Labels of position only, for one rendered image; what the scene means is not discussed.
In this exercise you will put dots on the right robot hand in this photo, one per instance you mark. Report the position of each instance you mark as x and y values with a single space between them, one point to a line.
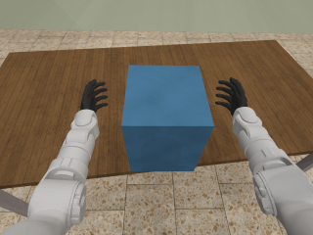
237 98

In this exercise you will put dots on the right robot upper arm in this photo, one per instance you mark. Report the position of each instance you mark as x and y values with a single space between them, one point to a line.
285 193

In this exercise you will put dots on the carton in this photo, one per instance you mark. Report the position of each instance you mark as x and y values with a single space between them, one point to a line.
166 119

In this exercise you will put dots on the robot left forearm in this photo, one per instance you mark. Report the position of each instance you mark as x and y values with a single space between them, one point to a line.
76 152

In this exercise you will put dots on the robot right forearm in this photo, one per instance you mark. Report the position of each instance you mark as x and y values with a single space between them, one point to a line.
260 150

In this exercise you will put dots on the left robot hand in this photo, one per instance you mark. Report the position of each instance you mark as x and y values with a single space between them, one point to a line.
88 101

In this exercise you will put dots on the left robot upper arm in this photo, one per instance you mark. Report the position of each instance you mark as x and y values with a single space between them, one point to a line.
56 206

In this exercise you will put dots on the table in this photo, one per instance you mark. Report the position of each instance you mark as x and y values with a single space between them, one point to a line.
41 92

